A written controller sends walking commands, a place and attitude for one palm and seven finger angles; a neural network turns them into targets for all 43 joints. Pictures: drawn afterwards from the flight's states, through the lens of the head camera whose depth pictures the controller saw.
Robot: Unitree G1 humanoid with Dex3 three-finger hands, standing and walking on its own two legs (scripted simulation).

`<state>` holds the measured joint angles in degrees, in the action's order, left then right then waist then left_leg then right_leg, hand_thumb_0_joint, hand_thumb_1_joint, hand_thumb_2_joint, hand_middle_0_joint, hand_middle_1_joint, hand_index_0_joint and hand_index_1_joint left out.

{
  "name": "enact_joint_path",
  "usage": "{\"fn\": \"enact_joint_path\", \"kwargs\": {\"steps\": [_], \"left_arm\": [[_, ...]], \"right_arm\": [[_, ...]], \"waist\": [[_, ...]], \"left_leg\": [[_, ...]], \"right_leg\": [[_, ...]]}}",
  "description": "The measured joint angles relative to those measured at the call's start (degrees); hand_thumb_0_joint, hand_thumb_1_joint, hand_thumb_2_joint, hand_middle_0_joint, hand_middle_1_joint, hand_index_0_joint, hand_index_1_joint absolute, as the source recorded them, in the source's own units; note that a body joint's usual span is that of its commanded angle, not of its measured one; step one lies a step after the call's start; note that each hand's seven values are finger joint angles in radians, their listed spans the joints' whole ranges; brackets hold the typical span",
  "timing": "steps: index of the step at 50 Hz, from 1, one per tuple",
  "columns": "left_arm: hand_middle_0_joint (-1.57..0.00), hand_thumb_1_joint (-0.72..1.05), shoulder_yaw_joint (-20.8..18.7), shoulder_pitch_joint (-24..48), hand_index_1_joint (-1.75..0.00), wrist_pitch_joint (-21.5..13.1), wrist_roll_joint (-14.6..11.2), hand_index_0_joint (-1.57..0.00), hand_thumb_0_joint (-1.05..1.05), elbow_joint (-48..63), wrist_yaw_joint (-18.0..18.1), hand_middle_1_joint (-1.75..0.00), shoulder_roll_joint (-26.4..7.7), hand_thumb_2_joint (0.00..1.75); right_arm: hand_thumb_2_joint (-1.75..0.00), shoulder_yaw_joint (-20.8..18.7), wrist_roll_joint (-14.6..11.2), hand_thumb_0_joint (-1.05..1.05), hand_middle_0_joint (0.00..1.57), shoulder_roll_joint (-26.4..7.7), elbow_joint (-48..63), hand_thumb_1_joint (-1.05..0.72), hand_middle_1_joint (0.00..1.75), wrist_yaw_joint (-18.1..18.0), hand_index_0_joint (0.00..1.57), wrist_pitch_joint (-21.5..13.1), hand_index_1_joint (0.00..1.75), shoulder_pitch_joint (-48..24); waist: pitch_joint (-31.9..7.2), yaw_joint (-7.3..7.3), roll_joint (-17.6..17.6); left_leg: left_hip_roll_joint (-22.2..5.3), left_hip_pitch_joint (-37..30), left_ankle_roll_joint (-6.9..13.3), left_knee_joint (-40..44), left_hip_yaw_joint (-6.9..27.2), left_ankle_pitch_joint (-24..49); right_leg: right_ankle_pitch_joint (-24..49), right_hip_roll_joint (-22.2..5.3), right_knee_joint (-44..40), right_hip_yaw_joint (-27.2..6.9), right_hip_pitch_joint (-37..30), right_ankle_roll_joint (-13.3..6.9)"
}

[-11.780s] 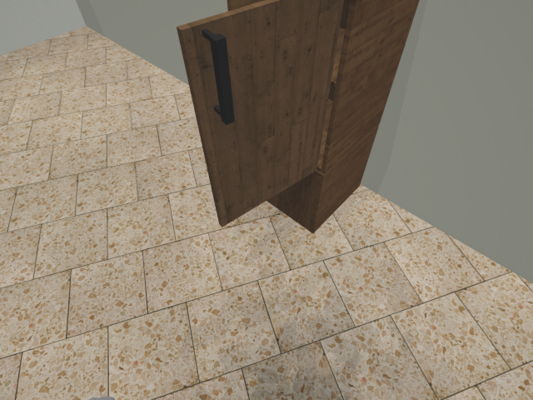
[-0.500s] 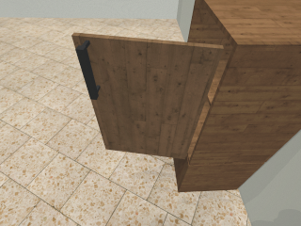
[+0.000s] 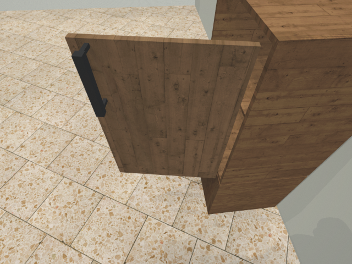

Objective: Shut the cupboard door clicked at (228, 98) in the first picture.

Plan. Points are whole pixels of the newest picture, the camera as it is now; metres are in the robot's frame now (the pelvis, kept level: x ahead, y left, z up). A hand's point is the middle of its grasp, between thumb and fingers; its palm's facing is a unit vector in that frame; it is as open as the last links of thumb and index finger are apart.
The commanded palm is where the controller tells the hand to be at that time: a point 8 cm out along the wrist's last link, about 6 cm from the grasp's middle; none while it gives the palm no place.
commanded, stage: come to a stop and stand still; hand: left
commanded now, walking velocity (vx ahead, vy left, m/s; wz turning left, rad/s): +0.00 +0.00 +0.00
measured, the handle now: (93, 82) +0.47 +0.22 +0.15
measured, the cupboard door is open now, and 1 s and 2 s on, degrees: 80 80 80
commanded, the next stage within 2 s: look again from close up in 0.52 s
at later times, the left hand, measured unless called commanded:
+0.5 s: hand out of the picture -0.02 +0.15 -0.17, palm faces +0.01 -0.98 -0.21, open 7.3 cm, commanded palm none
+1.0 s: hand out of the picture +0.00 +0.15 -0.17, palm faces +0.03 -0.98 -0.19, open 7.3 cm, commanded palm none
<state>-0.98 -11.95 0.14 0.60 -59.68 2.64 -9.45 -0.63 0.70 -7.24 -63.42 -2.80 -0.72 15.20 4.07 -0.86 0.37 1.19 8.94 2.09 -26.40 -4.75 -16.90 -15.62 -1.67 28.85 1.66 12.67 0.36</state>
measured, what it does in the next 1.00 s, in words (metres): stands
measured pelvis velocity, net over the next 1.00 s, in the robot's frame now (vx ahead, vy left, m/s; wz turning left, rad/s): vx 0.00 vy -0.02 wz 0.01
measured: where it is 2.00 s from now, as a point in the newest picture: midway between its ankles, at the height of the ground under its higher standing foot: outside the picture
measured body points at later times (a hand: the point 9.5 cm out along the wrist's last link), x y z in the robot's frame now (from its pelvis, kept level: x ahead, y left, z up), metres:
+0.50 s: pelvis -0.03 -0.03 +0.00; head -0.02 -0.04 +0.45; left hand -0.02 +0.20 -0.15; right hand -0.05 -0.26 -0.16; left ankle -0.03 +0.09 -0.74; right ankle +0.00 -0.12 -0.74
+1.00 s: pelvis +0.00 -0.02 +0.00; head +0.01 -0.03 +0.45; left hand +0.00 +0.20 -0.15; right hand -0.01 -0.24 -0.16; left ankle -0.03 +0.09 -0.74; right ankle +0.00 -0.12 -0.74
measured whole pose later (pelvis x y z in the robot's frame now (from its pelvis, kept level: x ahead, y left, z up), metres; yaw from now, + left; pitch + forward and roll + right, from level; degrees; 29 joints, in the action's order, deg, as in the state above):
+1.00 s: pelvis +0.00 -0.02 +0.00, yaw +1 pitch -1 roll +0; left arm 1.2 -16.0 -1.5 0.2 -63.5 1.7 -9.0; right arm 1.4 0.9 -8.0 -65.1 -1.6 -1.7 16.2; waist 1.7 0.2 0.0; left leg -0.8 7.9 0.0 -23.6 -3.4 -15.0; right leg -13.6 0.4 25.2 3.1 11.0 -1.9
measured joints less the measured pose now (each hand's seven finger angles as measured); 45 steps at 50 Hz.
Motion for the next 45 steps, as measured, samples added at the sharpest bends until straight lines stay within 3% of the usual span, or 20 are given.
{"fn": "enact_joint_path", "kwargs": {"steps": [6, 15, 31, 45], "left_arm": [[-0.2, 0.92, 1.25, -0.62, -0.29, -0.75, -0.24, -0.2, 0.0, 0.75, -0.07, -0.3, 0.45, 0.9], [-0.2, 0.92, 1.98, -2.7, -0.29, -0.65, -0.03, -0.2, 0.0, 1.29, -1.15, -0.3, 0.03, 0.9], [-0.2, 0.91, 2.1, -5.41, -0.29, -0.95, -0.49, -0.2, 0.0, -2.1, -1.54, -0.3, 0.17, 0.9], [-0.2, 0.92, 2.27, -4.23, -0.29, -1.5, -0.47, -0.2, 0.01, -3.9, -0.99, -0.3, 0.42, 0.9]], "right_arm": [[-0.9, -0.14, 0.41, 0.01, 0.2, -2.62, 3.87, -0.92, 0.3, 0.98, 0.2, 0.12, 0.3, 0.67], [-0.9, 0.68, 0.81, 0.01, 0.2, -3.59, 5.86, -0.92, 0.3, 2.16, 0.2, 0.41, 0.3, 0.65], [-0.9, 1.71, 0.45, 0.0, 0.2, -2.18, 0.04, -0.91, 0.3, 2.1, 0.2, 0.11, 0.3, 5.36], [-0.9, 2.26, 0.12, 0.0, 0.2, 0.01, -1.41, -0.91, 0.3, 1.53, 0.2, -0.92, 0.3, 2.14]], "waist": [[-2.15, -0.65, -2.02], [-3.69, -0.38, -2.45], [-2.18, 0.28, -0.45], [-2.31, 0.77, -0.23]], "left_leg": [[-1.13, 1.98, -0.68, -3.95, 0.53, -1.34], [-1.6, 1.53, -1.62, -1.49, 0.45, 1.46], [-2.4, 1.77, -2.47, 1.34, 1.26, 3.12], [-2.18, -0.39, -2.28, 2.55, 1.36, 2.22]], "right_leg": [[-0.44, 0.92, 2.37, 0.62, 1.22, -1.06], [1.49, 1.48, 1.18, 0.61, 1.44, -2.2], [3.37, 2.4, -2.48, 1.43, 1.1, -2.94], [2.46, 2.27, -3.62, 1.47, -1.09, -2.52]]}}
